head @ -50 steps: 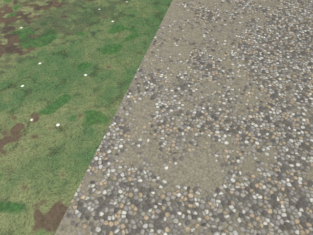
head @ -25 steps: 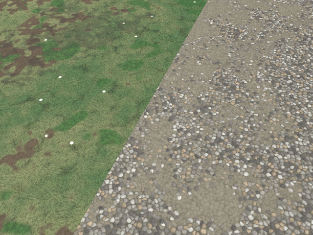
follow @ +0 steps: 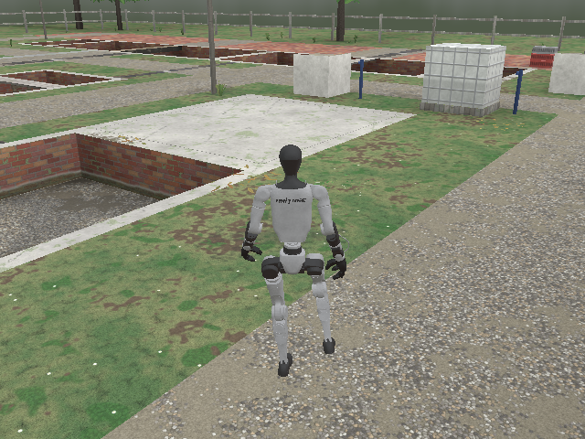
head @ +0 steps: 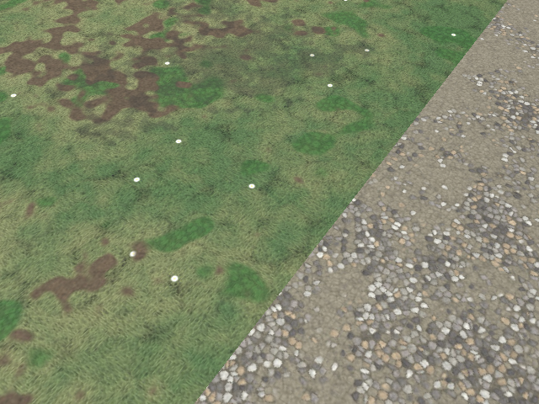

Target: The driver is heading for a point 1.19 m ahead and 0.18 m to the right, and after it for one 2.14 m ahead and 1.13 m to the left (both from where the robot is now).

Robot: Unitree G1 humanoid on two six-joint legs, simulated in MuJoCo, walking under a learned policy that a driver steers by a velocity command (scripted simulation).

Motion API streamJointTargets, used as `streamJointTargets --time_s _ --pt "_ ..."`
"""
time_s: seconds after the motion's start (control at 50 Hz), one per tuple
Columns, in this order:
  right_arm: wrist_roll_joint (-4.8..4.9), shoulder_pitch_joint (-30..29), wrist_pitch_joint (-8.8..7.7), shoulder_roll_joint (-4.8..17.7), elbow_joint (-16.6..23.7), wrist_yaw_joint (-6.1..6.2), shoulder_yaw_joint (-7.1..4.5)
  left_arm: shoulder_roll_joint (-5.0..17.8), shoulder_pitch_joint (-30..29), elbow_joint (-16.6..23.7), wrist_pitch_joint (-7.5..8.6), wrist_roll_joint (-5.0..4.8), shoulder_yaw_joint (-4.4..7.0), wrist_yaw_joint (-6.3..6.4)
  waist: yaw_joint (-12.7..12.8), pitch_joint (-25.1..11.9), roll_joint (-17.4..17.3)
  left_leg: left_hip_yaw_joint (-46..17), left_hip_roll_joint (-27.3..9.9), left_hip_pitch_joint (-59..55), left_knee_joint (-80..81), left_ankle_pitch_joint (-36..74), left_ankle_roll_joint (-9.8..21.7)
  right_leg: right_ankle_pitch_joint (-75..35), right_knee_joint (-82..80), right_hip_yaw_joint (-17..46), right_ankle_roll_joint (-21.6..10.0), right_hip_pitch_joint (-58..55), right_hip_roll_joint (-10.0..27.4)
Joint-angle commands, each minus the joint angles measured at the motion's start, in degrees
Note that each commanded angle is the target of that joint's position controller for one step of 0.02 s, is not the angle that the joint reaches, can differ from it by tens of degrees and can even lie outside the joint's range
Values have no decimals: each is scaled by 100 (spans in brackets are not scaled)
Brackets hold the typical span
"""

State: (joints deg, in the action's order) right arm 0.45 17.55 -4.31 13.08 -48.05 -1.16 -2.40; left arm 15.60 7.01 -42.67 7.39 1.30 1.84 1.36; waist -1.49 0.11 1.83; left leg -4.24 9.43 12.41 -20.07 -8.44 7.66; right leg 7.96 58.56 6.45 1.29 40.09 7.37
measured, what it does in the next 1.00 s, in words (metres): walks ahead, turning right: right foot, then left foot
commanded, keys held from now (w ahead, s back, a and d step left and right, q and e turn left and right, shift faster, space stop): w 0.14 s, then w+e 0.72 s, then w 0.14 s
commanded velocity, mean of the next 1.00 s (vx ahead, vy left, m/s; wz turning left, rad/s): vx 0.50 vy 0.00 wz -0.24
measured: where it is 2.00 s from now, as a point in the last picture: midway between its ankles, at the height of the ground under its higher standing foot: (333, 227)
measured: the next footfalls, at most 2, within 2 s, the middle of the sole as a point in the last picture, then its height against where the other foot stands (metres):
right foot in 0.26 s outside the picture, level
left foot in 0.74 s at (252, 374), level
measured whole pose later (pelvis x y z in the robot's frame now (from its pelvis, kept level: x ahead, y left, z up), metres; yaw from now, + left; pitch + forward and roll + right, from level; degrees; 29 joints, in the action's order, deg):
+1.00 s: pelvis +0.53 -0.06 +0.00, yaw -19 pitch +2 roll +2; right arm -0.2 19.3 -6.1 15.4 -46.7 -0.8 -3.6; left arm 17.7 12.0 -37.6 2.2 -0.9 3.6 -0.2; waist -3.3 -0.4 3.3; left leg 4.0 1.7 7.4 -16.9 -11.6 2.0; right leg 12.5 58.1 4.7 -0.1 38.3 4.4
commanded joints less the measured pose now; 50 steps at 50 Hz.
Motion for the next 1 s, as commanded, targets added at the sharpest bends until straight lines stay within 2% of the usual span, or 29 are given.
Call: streamJointTargets --time_s 0.02,0.06,0.14,0.2,0.22,0.24,0.26,0.28,0.3,0.32,0.34,0.36,0.38,0.44,0.48,0.54,0.6,0.66,0.7,0.72,0.74,0.76,0.78,0.8,0.82,0.84,0.86,0.92,1.0 --pt "52 -26 -91 838 408 128 -195 190 -20 314 -46 8 35 67 14 28 -477 -896 -1176 812 762 907 720 -1115 -1354 -438 129 -729 -275" --pt "87 258 -81 831 322 136 -185 134 -429 411 -23 -54 -2 29 -234 -23 -591 -968 -1242 454 665 626 594 -1490 -2145 -465 110 -833 -403" --pt "76 601 -55 868 195 132 -169 345 -1029 676 87 -134 24 -130 -495 54 -635 -1538 -1738 -604 254 553 625 -1113 -2748 -382 -95 -463 -462" --pt "9 586 17 1005 179 158 -185 479 -917 748 161 -151 51 -244 -364 -10 -817 -1661 -2058 -1334 -80 1409 515 -367 -3011 -510 -419 -519 -569" --pt "3 473 41 1033 195 158 -181 536 -613 685 168 -158 81 -253 -173 -124 -860 -1515 -2002 -1352 -324 2188 428 -252 -3175 -642 -567 -1011 -699" --pt "-19 344 49 984 234 154 -151 667 21 498 166 -149 164 -238 146 -494 -782 -1214 -1742 -1273 -943 3216 300 -434 -3346 -709 -770 -1954 -835" --pt "-96 172 27 876 358 146 -79 917 1048 297 159 -115 253 -218 607 -1243 -526 -854 -1463 -619 -2235 3195 108 -847 -3162 -33 -1189 -3490 -280" --pt "-66 709 -93 553 358 96 34 1406 1918 166 93 -81 418 -216 693 -2074 762 -195 -645 1489 -4301 1429 -397 -454 -3192 1963 -2124 -5809 803" --pt "-29 816 -209 606 379 61 65 1160 2081 18 27 -203 381 -256 648 -1974 1457 -234 -426 2835 -5203 -2041 -520 473 -4009 3619 -2362 -6260 1356" --pt "66 260 -286 1038 521 22 -33 790 1707 126 -13 -253 276 -241 633 -1042 892 -465 -827 3451 -5563 -1823 -431 1261 -4202 3389 -2040 -5645 1194" --pt "68 -232 -320 1013 644 5 -17 656 1287 271 -76 -191 226 -238 559 -466 237 -305 -1042 3474 -5452 -1359 -417 1033 -4334 2690 -1857 -4834 966" --pt "-38 -434 -340 921 700 7 -19 580 1073 329 -115 -163 194 -261 411 -40 -187 -199 -1186 3357 -4992 -1052 -454 422 -4507 2237 -1780 -4139 702" --pt "-127 -401 -333 890 722 26 -52 520 964 382 -125 -140 171 -272 237 4 -215 -182 -1329 3056 -4591 -847 -507 -163 -4602 1931 -1699 -3750 497" --pt "-170 -276 -265 681 784 86 -33 622 943 425 -145 -185 213 -261 53 -111 153 55 -1313 2544 -3785 -621 -784 -1194 -4722 1306 -1715 -3140 122" --pt "-164 -721 -233 592 955 137 4 804 1096 386 -163 -218 284 -191 152 -57 199 138 -1224 2431 -2966 -131 -939 -1446 -4736 1041 -1682 -2859 3" --pt "-127 -1417 -251 467 1131 120 58 872 1418 291 -237 -267 321 -104 377 -49 301 157 -995 1895 -1729 910 -988 -1205 -4603 868 -1438 -2569 -218" --pt "-46 -1827 -282 572 1271 80 22 877 1702 216 -304 -309 334 -79 513 -81 379 59 -834 1590 -1193 1182 -974 -836 -4377 1200 -1324 -2737 -121" --pt "-9 -1974 -348 786 1377 44 -77 869 1693 225 -389 -325 349 -35 437 -67 452 -100 -797 1337 -732 738 -850 -474 -4025 1741 -1226 -3142 46" --pt "-1 -1515 -396 931 1274 62 -176 822 1513 285 -449 -303 349 -17 143 -199 552 -23 -815 612 -364 502 -651 -647 -3578 1864 -1088 -3177 -58" --pt "-48 -963 -414 1088 1173 102 -261 660 1401 359 -449 -272 293 -31 -136 -576 488 -135 -1086 -338 -291 473 -455 -824 -2912 1666 -922 -2917 -323" --pt "-120 2 -407 1433 1084 166 -360 311 1314 503 -419 -176 169 -54 -537 -1363 -113 -1042 -2109 -1828 -400 252 -54 -58 -1311 1137 -705 -2129 -690" --pt "-142 433 -305 1792 912 155 -463 -23 2157 642 -357 -322 53 -64 -171 -1979 -1992 -3413 -3336 -3471 -118 -566 879 2488 274 395 -403 -165 -1357" --pt "-45 353 -270 1286 956 131 -379 559 2184 492 -354 -401 158 -45 -245 -1586 -1580 -3909 -3437 -3194 122 -1595 856 2506 1160 436 -322 587 -861" --pt "-24 159 -253 949 1001 142 -293 858 1603 523 -395 -357 248 -48 -362 -856 -941 -3057 -3168 -2501 209 -1447 599 1953 1437 367 -269 745 -679" --pt "-54 -130 -232 863 1020 129 -245 800 1323 569 -426 -289 259 -47 -244 -449 -520 -2322 -2891 -1797 344 -781 444 1514 1375 210 -210 556 -494" --pt "-73 -324 -216 756 984 112 -211 722 1138 637 -435 -237 272 -69 -132 -152 -518 -1844 -2656 -1289 511 -303 386 1236 1171 166 -180 460 -360" --pt "-117 -425 -217 697 949 107 -185 623 1117 674 -461 -259 277 -109 -1 -29 -674 -1406 -2471 -907 678 -21 316 1076 1068 112 -179 249 -218" --pt "-89 -316 -295 786 724 42 -229 301 1034 753 -497 -254 199 -154 101 40 -715 -769 -2299 -457 1009 643 474 802 682 -22 -146 41 -187" --pt "-30 -233 -279 1020 473 36 -281 193 481 886 -421 -186 108 -207 51 82 -544 -159 -2249 -556 1094 1420 504 -96 -636 -147 -138 51 -160"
